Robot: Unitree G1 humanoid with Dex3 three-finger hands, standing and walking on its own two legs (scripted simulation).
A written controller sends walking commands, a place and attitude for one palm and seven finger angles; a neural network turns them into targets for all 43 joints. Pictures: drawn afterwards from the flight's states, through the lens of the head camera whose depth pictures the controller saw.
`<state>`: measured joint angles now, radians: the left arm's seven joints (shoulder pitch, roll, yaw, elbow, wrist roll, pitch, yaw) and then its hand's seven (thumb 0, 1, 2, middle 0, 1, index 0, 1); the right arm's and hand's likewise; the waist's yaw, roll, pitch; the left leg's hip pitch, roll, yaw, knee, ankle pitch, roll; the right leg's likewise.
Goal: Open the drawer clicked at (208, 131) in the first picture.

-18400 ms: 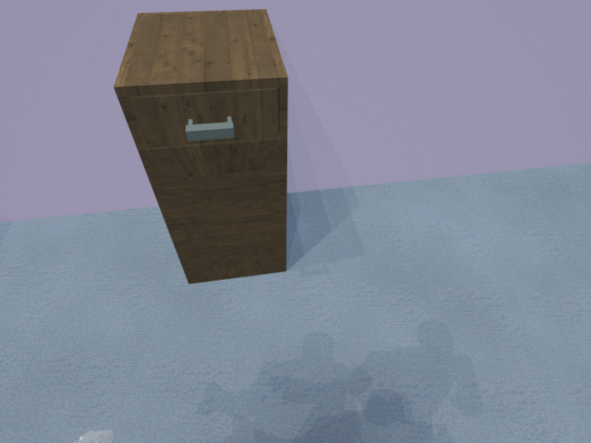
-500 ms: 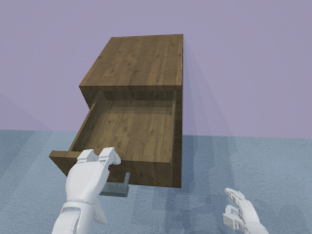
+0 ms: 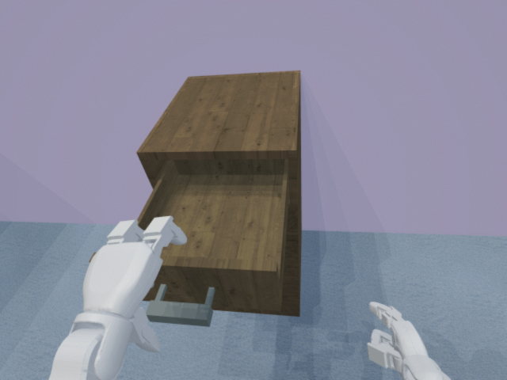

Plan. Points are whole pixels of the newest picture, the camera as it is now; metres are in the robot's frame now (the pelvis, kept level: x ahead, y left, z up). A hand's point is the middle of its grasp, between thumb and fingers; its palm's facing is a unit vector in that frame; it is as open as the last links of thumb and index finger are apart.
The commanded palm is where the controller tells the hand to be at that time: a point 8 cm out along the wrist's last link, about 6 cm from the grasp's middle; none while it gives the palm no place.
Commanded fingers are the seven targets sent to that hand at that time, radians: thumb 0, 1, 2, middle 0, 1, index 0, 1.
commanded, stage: lift the hand off the handle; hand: left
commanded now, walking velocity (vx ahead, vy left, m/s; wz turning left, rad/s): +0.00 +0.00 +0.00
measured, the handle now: (183, 301) +0.25 +0.19 -0.03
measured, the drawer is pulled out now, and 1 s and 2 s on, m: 0.29 0.29 0.29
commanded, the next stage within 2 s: draw the hand back to the body in 0.04 s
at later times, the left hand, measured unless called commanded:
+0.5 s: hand (118, 296) +0.19 +0.22 +0.11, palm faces +0.09 -0.16 -0.98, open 13.9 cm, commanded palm +0.16 +0.22 +0.18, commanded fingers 0.00 -0.50 0.30 -0.30 -1.20 -0.30 -1.20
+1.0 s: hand (105, 270) +0.20 +0.22 +0.16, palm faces +0.30 -0.90 -0.32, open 13.2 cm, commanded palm +0.15 +0.27 +0.18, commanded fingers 0.00 -0.01 0.51 -0.26 -0.88 -0.26 -0.88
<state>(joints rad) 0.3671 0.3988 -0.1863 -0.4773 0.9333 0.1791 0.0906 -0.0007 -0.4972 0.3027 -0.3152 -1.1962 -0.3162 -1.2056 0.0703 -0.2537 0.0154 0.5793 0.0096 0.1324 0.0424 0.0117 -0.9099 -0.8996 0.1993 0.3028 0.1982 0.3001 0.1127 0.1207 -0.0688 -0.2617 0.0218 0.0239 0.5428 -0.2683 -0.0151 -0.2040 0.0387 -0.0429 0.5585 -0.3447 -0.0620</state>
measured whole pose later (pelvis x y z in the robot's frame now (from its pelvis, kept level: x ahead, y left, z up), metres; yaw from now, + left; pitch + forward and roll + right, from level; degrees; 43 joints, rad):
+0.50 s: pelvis -0.01 +0.01 +0.00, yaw +0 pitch -1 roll +0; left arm 0.42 0.45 -0.07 -0.46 0.88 0.11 0.07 0.00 -0.50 0.30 -0.31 -1.20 -0.32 -1.21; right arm 0.10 -0.25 0.02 0.58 0.01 0.11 0.02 0.01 -0.91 -0.90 0.20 0.30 0.20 0.30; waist 0.11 0.12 -0.04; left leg -0.25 0.02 0.02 0.52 -0.24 0.00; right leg -0.18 0.04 -0.05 0.50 -0.31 -0.05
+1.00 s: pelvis +0.01 +0.02 +0.01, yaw +1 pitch -4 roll +0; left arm 0.53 0.29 0.13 -0.55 -0.02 -0.09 0.11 -0.01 -0.31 0.38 -0.30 -1.08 -0.30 -1.09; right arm 0.20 -0.18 0.06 0.58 0.00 -0.12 -0.07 0.01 -0.91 -0.90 0.20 0.30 0.20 0.30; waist 0.06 0.03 0.01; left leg -0.15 0.00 0.02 0.47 -0.26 0.01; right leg -0.06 0.02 -0.05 0.43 -0.31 -0.03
